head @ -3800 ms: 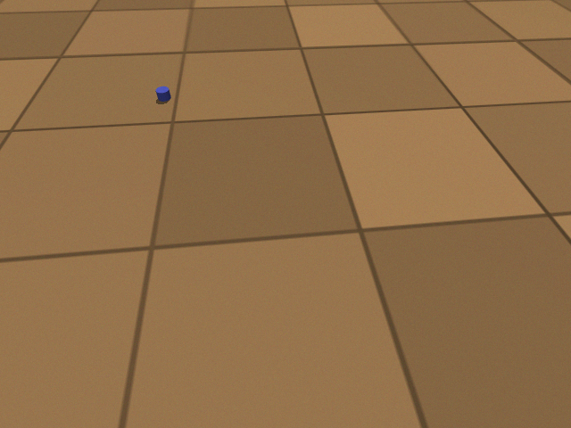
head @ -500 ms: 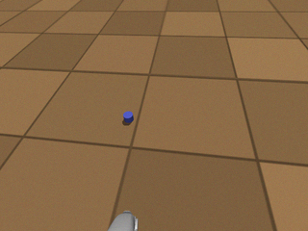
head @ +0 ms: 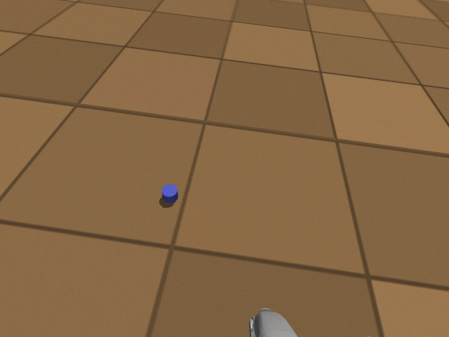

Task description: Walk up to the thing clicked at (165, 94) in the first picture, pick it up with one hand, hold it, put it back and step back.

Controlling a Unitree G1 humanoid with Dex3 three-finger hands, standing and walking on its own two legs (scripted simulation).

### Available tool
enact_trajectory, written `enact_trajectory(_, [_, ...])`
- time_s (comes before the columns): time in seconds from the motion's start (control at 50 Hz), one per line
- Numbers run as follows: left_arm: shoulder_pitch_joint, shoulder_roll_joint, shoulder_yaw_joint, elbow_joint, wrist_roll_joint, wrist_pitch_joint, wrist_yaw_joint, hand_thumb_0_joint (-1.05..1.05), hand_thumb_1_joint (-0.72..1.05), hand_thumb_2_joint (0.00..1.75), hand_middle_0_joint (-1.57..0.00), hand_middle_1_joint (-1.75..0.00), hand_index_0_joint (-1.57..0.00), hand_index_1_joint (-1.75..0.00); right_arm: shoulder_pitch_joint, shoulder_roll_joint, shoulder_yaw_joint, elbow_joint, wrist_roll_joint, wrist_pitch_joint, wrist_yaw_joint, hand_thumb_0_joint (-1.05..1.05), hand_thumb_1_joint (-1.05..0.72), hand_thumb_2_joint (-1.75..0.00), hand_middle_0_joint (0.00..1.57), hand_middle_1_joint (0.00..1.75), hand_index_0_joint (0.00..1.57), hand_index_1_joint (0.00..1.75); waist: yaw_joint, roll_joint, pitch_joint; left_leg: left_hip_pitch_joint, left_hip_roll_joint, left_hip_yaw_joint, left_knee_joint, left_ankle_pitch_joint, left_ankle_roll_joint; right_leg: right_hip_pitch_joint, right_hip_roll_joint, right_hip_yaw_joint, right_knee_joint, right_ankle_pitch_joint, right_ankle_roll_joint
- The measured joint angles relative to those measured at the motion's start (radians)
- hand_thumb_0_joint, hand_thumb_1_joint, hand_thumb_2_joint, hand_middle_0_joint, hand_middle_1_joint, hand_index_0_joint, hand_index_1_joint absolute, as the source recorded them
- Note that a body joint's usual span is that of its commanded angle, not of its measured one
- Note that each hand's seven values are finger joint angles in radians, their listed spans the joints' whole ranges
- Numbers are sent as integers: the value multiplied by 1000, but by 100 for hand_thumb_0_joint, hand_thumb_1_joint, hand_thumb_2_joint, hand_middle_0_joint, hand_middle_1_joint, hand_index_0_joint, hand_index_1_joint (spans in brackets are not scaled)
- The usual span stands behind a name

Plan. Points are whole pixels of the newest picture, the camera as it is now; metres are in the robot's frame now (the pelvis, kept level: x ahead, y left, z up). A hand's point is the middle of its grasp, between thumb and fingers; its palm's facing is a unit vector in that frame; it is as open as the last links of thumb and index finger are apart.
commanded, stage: walk up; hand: left
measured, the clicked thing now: (170, 193) +0.91 +0.22 -0.74
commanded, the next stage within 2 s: none
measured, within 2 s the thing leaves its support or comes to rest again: neither
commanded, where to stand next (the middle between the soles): +0.52 -0.02 m, yaw +0 degrees
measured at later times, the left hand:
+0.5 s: hand (114, 297) +0.22 +0.21 -0.12, palm faces +0.00 -0.91 -0.41, open 7.4 cm
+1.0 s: hand (104, 237) +0.36 +0.27 -0.15, palm faces -0.03 -0.94 -0.33, open 7.4 cm
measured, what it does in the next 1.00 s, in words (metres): walks ahead: right foot, then left foot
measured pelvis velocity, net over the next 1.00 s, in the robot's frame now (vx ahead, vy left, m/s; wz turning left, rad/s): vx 0.32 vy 0.00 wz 0.02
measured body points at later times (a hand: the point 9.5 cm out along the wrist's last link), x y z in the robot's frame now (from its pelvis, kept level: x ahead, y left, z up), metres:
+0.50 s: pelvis +0.17 -0.06 +0.00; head +0.18 -0.10 +0.45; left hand +0.22 +0.25 -0.09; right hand +0.24 -0.38 -0.13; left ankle +0.26 +0.11 -0.68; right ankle +0.19 -0.17 -0.74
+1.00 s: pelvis +0.32 +0.00 +0.00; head +0.34 +0.03 +0.45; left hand +0.37 +0.32 -0.13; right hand +0.39 -0.31 -0.10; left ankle +0.35 +0.10 -0.74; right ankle +0.40 -0.17 -0.68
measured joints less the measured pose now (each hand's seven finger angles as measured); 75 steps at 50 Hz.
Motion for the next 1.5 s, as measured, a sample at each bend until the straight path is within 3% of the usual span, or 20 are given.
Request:
enact_trajectory(0.1, [-20, -6, 7, 20, 8, 3, -14, 0, 91, 90, -21, -30, -20, -30, 37, -28, -12, 6, -1, 5, 2, 0, -90, -90, 21, 30, 21, 30, -15, 25, -7, 56, -2, 6, -14, -52, -21, 28, -21, -34, -215, 72, -4])
enact_trajectory(0.18, [-35, -10, 11, 21, 8, -19, -11, 1, 90, 90, -21, -30, -20, -30, 56, -51, -19, 11, -1, 21, -2, 0, -90, -90, 21, 30, 21, 30, -21, 54, -11, 61, 15, 6, 78, -152, -55, 120, 3, -59, -348, 94, -18])
enact_trajectory(0.22, [-54, -32, 14, 19, 13, -39, 2, 1, 90, 90, -21, -30, -20, -30, 50, -66, -24, 20, -1, 32, -10, 0, -90, -90, 21, 30, 21, 30, -20, 118, 5, 17, 70, -24, 233, -206, -22, 139, 46, -93, -312, 62, -18])
enact_trajectory(0.28, [-59, -49, 4, -9, 5, -58, 14, 0, 90, 90, -21, -30, -20, -30, 35, -59, -12, 37, -2, 51, -16, 0, -91, -90, 20, 30, 20, 30, 2, 117, 14, -115, 23, -77, 540, -242, -4, 166, 40, -94, -280, 7, -31])
enact_trajectory(0.34, [-40, -72, -11, -23, -7, -59, 24, 0, 90, 90, -21, -30, -20, -30, 11, -66, -8, 45, 9, 56, -11, 0, -91, -90, 20, 30, 20, 30, 17, 129, 12, -229, 6, -104, 651, -173, 0, 236, 43, -93, -356, 17, -32])
enact_trajectory(0.5, [25, -72, -16, -33, 2, -56, 31, 0, 90, 90, -21, -30, -21, -30, -11, -64, -25, 40, -4, 72, 14, 0, -91, -90, 20, 30, 20, 30, 20, 145, -4, -374, 41, -158, 488, -2, -36, 375, 83, -124, -485, 7, -39])
enact_trajectory(0.58, [43, -54, -6, -42, 7, -54, 32, 0, 90, 90, -21, -30, -21, -30, -16, -55, -30, 50, -17, 77, 26, 0, -91, -90, 20, 30, 20, 30, 28, 129, -1, -369, 60, -131, 338, 29, -43, 417, 93, -142, -489, -32, -34])
enact_trajectory(0.66, [55, -26, 0, -40, 9, -48, 33, 0, 90, 90, -21, -30, -21, -30, -24, -46, -30, 51, -22, 69, 37, 0, -91, -90, 20, 30, 20, 30, 33, 99, -2, -315, 73, -95, 216, 35, -27, 435, 88, -156, -440, -104, -17])
enact_trajectory(0.7, [64, -13, -1, -36, 8, -43, 33, 0, 90, 90, -21, -30, -21, -30, -25, -46, -30, 45, -22, 58, 37, 0, -91, -90, 20, 30, 20, 30, 31, 81, -10, -263, 66, -79, 161, 43, -14, 431, 74, -157, -385, -159, 1])
enact_trajectory(0.74, [59, -1, 1, -25, 4, -32, 38, 1, 90, 90, -21, -30, -20, -30, -39, -35, -33, 34, -27, 37, 27, 0, -91, -90, 20, 30, 20, 30, 28, 28, 5, -243, 28, -46, 181, 58, -13, 389, 22, -131, -238, -213, -17])
enact_trajectory(0.8, [39, -16, -12, -7, -1, -11, 46, 1, 90, 90, -21, -30, -20, -30, -46, -30, -29, -1, -12, 16, 12, 0, -91, -90, 20, 30, 20, 30, 7, 35, 23, -220, 32, -42, 219, 0, 0, 249, 68, -60, 76, -258, -43])
enact_trajectory(0.86, [18, -7, -19, -8, -7, -8, 41, 1, 90, 90, -21, -30, -20, -30, -33, -9, -14, -13, 2, 13, 0, 0, -91, -90, 20, 30, 21, 30, -5, 20, 31, -155, 25, -39, 151, 8, 3, 137, 80, -24, 178, -197, -51])
enact_trajectory(1.02, [9, -2, -6, -4, -1, 0, 18, 0, 91, 90, -21, -30, -20, -30, 21, -5, -1, -14, -3, 18, -3, 0, -90, -90, 21, 30, 21, 30, -9, 8, 16, -34, -6, -6, 39, -7, 15, 24, 16, -10, -13, -32, -6])
enact_trajectory(1.14, [0, -17, -5, 13, 7, -5, 12, 1, 90, 90, -21, -30, -20, -30, 49, -33, -12, -19, -7, 31, -1, 0, -90, -90, 21, 30, 21, 30, -24, 50, 8, 3, -12, 10, 48, -67, -1, 77, 11, -52, -231, 9, -9])
enact_trajectory(1.2, [-13, -20, -3, 7, 10, -27, 24, 1, 90, 90, -21, -30, -20, -30, 55, -45, -13, -20, -3, 46, -6, 0, -90, -90, 21, 30, 21, 30, -25, 74, 16, -11, -1, 10, 137, -141, -24, 153, 39, -69, -351, 70, -19])
enact_trajectory(1.24, [-36, -41, -2, 2, 15, -41, 38, 1, 90, 90, -21, -30, -20, -30, 41, -53, -14, -8, 4, 59, -15, 0, -91, -90, 21, 30, 21, 30, -24, 127, 37, -49, 36, -21, 268, -190, -10, 166, 74, -94, -327, 57, -26])
enact_trajectory(1.32, [-57, -58, -18, -33, 4, -45, 46, 0, 90, 90, -21, -30, -20, -30, 12, -38, 3, 11, 3, 79, -26, 0, -91, -90, 20, 30, 20, 30, 3, 119, 43, -176, -14, -65, 539, -308, -1, 184, 59, -83, -313, 18, -42])
enact_trajectory(1.42, [-53, -74, -39, -50, 1, -39, 57, 0, 90, 90, -21, -30, -20, -30, -22, -44, 5, 18, 4, 79, -26, 0, -91, -90, 20, 30, 20, 30, 15, 127, 38, -281, 5, -116, 557, -216, -19, 231, 62, -84, -370, 28, -39])
enact_trajectory(1.5, [-57, -73, -43, -42, 10, -19, 61, 0, 90, 90, -21, -30, -21, -30, -44, -43, 2, 43, 3, 80, -32, 0, -91, -90, 20, 30, 20, 30, 17, 122, 32, -277, 32, -121, 398, -149, -40, 239, 72, -90, -357, 9, -33])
